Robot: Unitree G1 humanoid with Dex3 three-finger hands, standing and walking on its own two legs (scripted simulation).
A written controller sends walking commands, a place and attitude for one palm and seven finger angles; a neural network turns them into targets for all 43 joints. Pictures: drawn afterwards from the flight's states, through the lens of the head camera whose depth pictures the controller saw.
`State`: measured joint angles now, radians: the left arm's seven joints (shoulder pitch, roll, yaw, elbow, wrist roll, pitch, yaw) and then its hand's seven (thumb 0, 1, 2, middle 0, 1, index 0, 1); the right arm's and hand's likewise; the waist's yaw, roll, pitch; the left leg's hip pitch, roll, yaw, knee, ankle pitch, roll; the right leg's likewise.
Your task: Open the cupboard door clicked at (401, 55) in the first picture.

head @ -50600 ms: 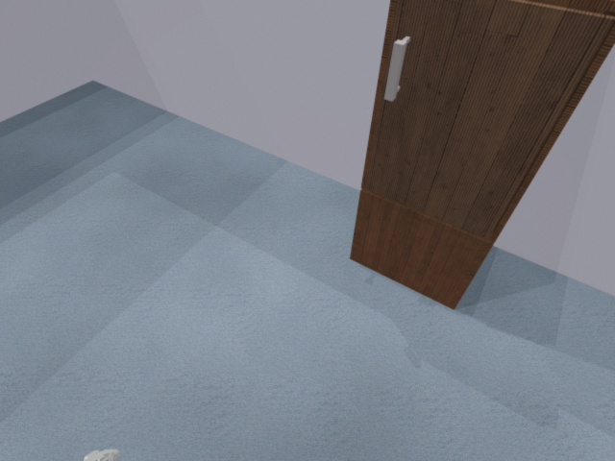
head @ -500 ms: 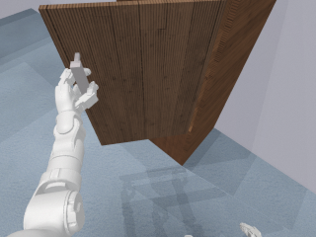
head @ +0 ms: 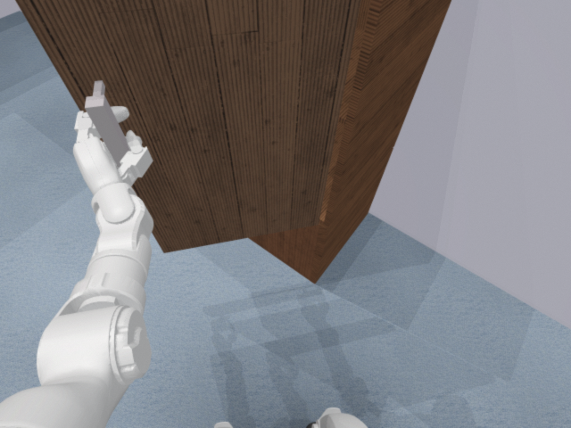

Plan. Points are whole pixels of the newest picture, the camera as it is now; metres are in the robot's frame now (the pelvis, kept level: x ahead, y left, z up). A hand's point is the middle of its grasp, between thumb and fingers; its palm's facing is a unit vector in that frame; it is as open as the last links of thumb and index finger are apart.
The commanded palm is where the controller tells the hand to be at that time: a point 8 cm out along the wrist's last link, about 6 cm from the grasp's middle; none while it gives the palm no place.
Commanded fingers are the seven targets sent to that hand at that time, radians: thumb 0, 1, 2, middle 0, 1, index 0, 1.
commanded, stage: pull the door open along its arc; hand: left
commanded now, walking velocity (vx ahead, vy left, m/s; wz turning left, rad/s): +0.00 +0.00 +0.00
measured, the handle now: (115, 130) +0.53 +0.22 +0.11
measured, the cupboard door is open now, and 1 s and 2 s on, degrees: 50 82 84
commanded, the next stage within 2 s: open thumb and fingers to let go in 0.64 s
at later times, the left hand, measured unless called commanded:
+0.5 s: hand (177, 232) +0.35 +0.12 +0.10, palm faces +0.38 -0.92 +0.05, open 6.1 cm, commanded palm +0.28 +0.14 +0.10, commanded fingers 0.00 0.90 0.90 -0.40 -1.35 -0.40 -1.35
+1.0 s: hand (206, 254) +0.31 +0.08 +0.11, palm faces +0.41 -0.91 -0.01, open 7.3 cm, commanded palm +0.26 +0.11 +0.10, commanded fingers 0.00 -0.08 0.48 -0.33 -1.25 -0.33 -1.25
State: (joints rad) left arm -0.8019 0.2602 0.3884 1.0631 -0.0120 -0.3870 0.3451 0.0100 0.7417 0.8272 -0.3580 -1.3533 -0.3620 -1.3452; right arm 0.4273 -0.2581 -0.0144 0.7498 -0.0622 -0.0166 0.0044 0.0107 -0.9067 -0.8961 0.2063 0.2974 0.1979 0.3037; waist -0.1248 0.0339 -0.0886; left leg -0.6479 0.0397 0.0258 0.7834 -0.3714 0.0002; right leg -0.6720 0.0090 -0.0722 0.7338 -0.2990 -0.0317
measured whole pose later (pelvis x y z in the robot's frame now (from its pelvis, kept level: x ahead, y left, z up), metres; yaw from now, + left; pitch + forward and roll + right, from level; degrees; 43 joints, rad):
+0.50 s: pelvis +0.03 +0.01 +0.02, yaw +1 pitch +5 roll +0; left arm 0.00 -0.09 -0.07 0.10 -0.01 -0.13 0.44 0.03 0.69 0.73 -0.34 -1.35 -0.36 -1.33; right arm 0.19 -0.21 0.00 0.58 -0.04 -0.01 0.02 0.01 -0.91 -0.90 0.20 0.30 0.20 0.30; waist 0.02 0.05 -0.08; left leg -0.37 0.02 0.03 0.66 -0.38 0.01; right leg -0.41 -0.01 -0.06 0.65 -0.33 -0.02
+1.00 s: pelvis +0.03 -0.02 +0.01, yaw +3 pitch +2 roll +0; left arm 0.12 -0.09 -0.20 -0.10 0.04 0.03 0.50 0.02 0.46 0.71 -0.36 -1.31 -0.36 -1.31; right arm 0.18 -0.18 0.03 0.58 -0.06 0.08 -0.01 0.01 -0.91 -0.90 0.21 0.30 0.20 0.30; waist 0.02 0.06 -0.06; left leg -0.34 0.02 -0.02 0.69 -0.39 -0.03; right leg -0.37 -0.01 -0.12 0.70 -0.37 -0.05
